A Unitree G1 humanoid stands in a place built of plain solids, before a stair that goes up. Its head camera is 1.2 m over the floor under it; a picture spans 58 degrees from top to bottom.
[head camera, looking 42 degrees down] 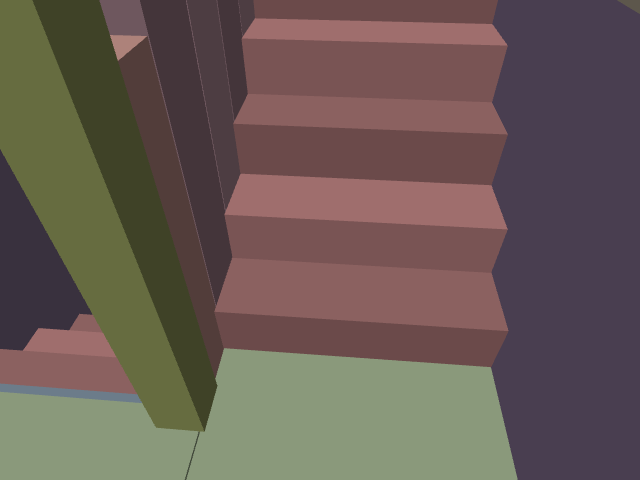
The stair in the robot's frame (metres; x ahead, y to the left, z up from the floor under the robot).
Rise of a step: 0.19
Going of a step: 0.23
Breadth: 0.85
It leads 5 degrees to the right of straight ahead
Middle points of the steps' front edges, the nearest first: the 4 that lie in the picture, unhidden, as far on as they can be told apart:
0.77 -0.11 0.19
1.00 -0.13 0.37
1.23 -0.15 0.56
1.45 -0.17 0.75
